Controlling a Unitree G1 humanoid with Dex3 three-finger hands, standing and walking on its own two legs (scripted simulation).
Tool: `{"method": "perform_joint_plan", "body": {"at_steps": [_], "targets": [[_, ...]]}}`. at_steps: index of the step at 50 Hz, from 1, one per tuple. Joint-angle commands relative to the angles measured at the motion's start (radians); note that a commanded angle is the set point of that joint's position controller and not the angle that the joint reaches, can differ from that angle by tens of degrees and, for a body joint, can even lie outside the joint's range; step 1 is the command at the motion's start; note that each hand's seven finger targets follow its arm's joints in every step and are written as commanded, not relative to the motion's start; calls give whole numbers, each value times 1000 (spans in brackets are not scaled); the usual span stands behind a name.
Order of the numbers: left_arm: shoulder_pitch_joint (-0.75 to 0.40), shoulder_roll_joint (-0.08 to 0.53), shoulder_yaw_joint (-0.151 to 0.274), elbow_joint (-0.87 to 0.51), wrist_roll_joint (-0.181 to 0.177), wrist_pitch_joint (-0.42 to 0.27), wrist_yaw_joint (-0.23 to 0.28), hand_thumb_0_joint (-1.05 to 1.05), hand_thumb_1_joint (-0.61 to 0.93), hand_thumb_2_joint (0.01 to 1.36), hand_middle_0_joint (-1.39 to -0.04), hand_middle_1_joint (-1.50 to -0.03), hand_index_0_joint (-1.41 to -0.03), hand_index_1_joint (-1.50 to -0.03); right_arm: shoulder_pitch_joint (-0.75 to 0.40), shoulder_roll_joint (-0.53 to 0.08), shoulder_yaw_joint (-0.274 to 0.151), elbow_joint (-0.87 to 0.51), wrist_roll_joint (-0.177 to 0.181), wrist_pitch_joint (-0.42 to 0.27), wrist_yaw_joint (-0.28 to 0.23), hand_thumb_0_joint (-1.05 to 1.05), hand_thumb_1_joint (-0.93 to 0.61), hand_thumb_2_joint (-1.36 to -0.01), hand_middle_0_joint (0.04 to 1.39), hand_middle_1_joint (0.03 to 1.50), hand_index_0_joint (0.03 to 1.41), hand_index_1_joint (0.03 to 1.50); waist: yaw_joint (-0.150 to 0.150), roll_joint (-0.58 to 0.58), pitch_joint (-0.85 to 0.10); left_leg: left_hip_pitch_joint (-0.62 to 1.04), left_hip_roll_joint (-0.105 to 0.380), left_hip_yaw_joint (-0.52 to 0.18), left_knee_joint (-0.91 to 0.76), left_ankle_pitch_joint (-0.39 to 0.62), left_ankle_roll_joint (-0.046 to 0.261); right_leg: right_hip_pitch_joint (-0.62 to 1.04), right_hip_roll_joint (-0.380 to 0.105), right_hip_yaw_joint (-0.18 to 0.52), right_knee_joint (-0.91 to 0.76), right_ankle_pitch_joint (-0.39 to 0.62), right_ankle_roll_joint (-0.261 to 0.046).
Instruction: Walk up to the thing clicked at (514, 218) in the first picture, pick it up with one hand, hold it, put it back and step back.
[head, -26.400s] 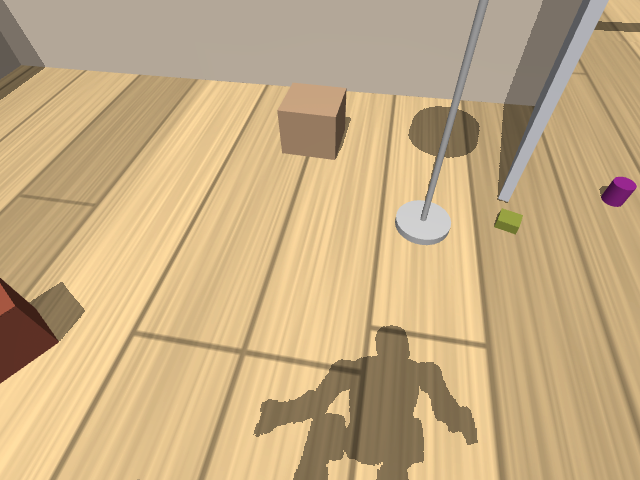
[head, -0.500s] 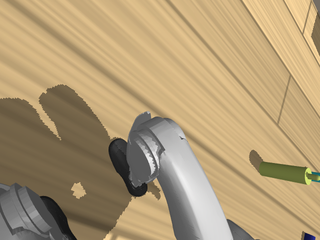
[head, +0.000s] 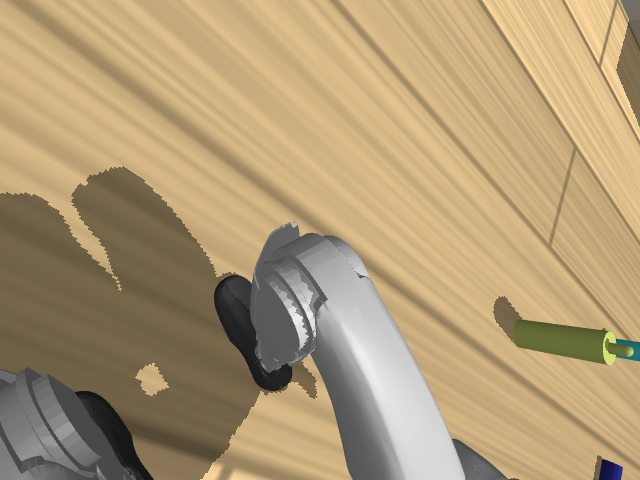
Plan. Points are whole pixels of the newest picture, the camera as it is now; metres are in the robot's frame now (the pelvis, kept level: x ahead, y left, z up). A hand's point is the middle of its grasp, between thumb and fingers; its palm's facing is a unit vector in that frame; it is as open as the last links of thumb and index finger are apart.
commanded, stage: open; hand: left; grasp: from above
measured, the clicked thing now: out of the picture +0.51 +0.30 -0.30
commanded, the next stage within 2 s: withdraw in 0.26 s
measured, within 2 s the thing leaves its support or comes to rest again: rests again in 0.66 s
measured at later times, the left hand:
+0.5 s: hand out of the picture +0.51 +0.29 -0.26, palm faces -0.37 -0.22 -0.90, open 13.6 cm
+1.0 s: hand out of the picture +0.49 +0.30 -0.10, palm faces -0.44 -0.09 -0.89, open 13.3 cm
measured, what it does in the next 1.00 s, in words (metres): stands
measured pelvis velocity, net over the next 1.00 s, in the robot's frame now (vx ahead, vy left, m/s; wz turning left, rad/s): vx -0.01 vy -0.01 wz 0.13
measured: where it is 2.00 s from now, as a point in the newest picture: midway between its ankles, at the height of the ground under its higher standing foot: (198, 409)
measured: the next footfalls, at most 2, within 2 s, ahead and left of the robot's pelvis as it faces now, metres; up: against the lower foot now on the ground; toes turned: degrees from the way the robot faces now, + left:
none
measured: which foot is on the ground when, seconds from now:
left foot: down 0.00-1.00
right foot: down 0.00-1.00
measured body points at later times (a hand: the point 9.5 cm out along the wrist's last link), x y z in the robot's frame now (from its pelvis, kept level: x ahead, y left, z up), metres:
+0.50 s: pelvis +0.00 +0.00 +0.00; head +0.32 +0.11 +0.30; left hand +0.53 +0.30 -0.21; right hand -0.01 -0.24 -0.03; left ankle +0.06 +0.12 -0.29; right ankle +0.14 -0.12 -0.29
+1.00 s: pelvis -0.01 -0.01 +0.04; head +0.23 +0.10 +0.41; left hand +0.50 +0.30 -0.05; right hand +0.08 -0.28 -0.05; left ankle +0.06 +0.12 -0.29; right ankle +0.14 -0.12 -0.29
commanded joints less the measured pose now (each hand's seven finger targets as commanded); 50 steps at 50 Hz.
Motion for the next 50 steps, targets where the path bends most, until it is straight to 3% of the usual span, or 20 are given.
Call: {"method": "perform_joint_plan", "body": {"at_steps": [1, 4, 7, 11, 14, 18, 20, 21, 25, 29, 31, 32, 34, 35, 37, 39, 42, 45, 47, 50], "targets": [[-244, 134, -23, -109, -8, 2, 28, 0, -450, 916, -173, -886, -142, -918, 234, -333, -82, 46, 2, 1, 2, 0, -886, -900, 201, 301, 201, 301, -92, 608, -618, 468, 39, 47, -278, 269, -26, 426, 45, -100, -145, 221, -64], [-269, 173, -6, -141, 2, -4, 35, 0, -457, 923, -159, -896, -129, -926, 237, -340, -86, 54, 7, 3, -3, 0, -884, -900, 201, 301, 201, 301, -75, 643, -656, 502, 44, 38, -289, 282, -35, 422, 41, -100, -138, 225, -69], [-228, 128, -33, -92, 1, 0, 26, 0, -457, 922, -151, -907, -124, -933, 233, -331, -81, 41, 1, 5, -1, 0, -884, -899, 201, 300, 200, 300, -90, 603, -621, 470, 37, 50, -283, 260, -27, 438, 49, -100, -142, 218, -66], [-259, 179, -6, -118, -2, -6, 37, 0, -463, 924, -125, -950, -108, -966, 242, -341, -85, 55, 5, 7, -7, 0, -884, -899, 201, 300, 200, 300, -80, 624, -635, 467, 40, 48, -297, 238, -28, 438, 44, -98, -152, 201, -66], [-242, 147, -25, -95, -6, -7, 30, 0, -472, 940, -124, -939, -99, -963, 238, -337, -83, 50, 2, 8, -7, 0, -883, -899, 201, 300, 200, 300, -92, 601, -640, 466, 39, 48, -290, 252, -27, 454, 48, -101, -149, 213, -65], [-241, 179, -17, -94, -13, -9, 35, 0, -453, 922, -121, -949, -106, -963, 239, -337, -79, 51, 2, 9, -12, 0, -882, -898, 201, 300, 200, 300, -80, 577, -647, 422, 32, 67, -279, 235, -16, 497, 51, -91, -166, 207, -60], [-257, 176, -22, -137, -20, -11, 25, 0, -416, 907, -191, -919, -191, -919, 241, -340, -86, 48, 4, 6, -15, 0, -909, -904, 200, 300, 200, 300, -86, 597, -638, 455, 33, 64, -286, 235, -20, 480, 49, -91, -165, 204, -61], [-290, 220, 3, -199, -9, -16, 28, 0, -400, 896, -206, -901, -204, -904, 248, -343, -88, 59, 6, 8, -18, 0, -909, -905, 200, 300, 200, 300, -71, 649, -698, 492, 39, 62, -284, 269, -25, 486, 46, -90, -166, 229, -64], [-263, 215, 17, -304, 25, -10, -10, 0, -392, 885, -233, -871, -223, -882, 246, -329, -124, 57, 14, 22, -12, 0, -913, -908, 200, 300, 200, 300, -36, 747, -791, 574, 38, 72, -279, 356, -40, 488, 42, -84, -144, 281, -78], [-201, 246, 66, -496, 59, -14, -80, 0, -414, 906, -224, -880, -206, -899, 256, -316, -177, 47, 37, 62, -9, 0, -914, -909, 200, 300, 200, 300, 51, 814, -930, 609, 27, 102, -302, 381, -45, 525, 41, -67, -152, 279, -97], [-114, 155, 49, -594, 52, -9, -137, 0, -454, 942, -195, -908, -172, -933, 243, -305, -229, 31, 60, 88, -3, 0, -914, -910, 200, 300, 200, 300, 107, 835, -1015, 653, 21, 116, -316, 411, -51, 505, 40, -55, -145, 276, -111], [-90, 18, -25, -578, 37, -7, -174, 0, -463, 954, -185, -918, -160, -944, 221, -283, -235, 16, 70, 99, 2, 0, -914, -910, 200, 300, 200, 300, 100, 790, -959, 588, 13, 123, -323, 380, -46, 463, 39, -52, -156, 258, -113], [21, 24, 10, -491, 36, 7, -225, 0, -459, 962, -162, -936, -144, -955, 280, -301, -275, 45, 77, 131, -8, 0, -910, -907, 200, 300, 200, 300, 93, 665, -836, 477, 2, 135, -322, 339, -30, 409, 40, -45, -174, 229, -107], [20, 41, 35, -560, 45, 3, -247, 0, -453, 961, -156, -945, -142, -960, 307, -280, -272, 57, 75, 152, -12, 0, -908, -906, 200, 300, 200, 300, 111, 660, -882, 477, 1, 140, -324, 360, -31, 441, 37, -38, -176, 246, -108], [-53, -132, -55, -671, 24, -8, -309, 0, -428, 953, -170, -946, -159, -958, 301, -276, -315, 39, 84, 186, -23, 0, -907, -906, 200, 300, 200, 300, 100, 628, -917, 532, -4, 135, -362, 345, -32, 430, 32, -38, -210, 217, -119], [-83, -202, -111, -657, -1, -5, -358, 0, -422, 951, -195, -933, -174, -954, 294, -263, -323, 22, 101, 207, -41, 0, -910, -908, 200, 300, 200, 300, 84, 530, -864, 492, -11, 128, -395, 239, -16, 398, 34, -33, -238, 138, -112], [-139, -189, -117, -675, -5, -27, -385, 0, -418, 953, -184, -942, -168, -959, 297, -240, -337, 36, 106, 233, -78, 0, -907, -906, 200, 300, 200, 300, 91, 473, -852, 460, -22, 136, -428, 136, -11, 405, 35, -15, -263, 51, -108], [-159, -258, -153, -600, -9, -36, -389, 0, -383, 930, -205, -913, -189, -929, 280, -216, -336, 47, 111, 246, -113, 0, -905, -905, 200, 300, 200, 300, 93, 437, -791, 473, -30, 122, -457, 91, -14, 322, 26, -9, -266, 21, -108], [-244, -230, -156, -622, 12, -49, -377, 0, -373, 922, -216, -902, -200, -919, 250, -213, -333, 24, 116, 247, -135, 0, -905, -905, 200, 300, 200, 300, 103, 476, -828, 493, -33, 128, -463, 119, -15, 317, 22, 0, -251, 56, -108], [-207, -208, -149, -472, 33, -48, -345, 0, -338, 895, -239, -877, -226, -890, 236, -196, -318, 30, 109, 247, -157, 0, -901, -904, 200, 300, 200, 300, 100, 409, -784, 438, -38, 151, -448, 91, -5, 342, 23, 12, -260, 18, -104]]}}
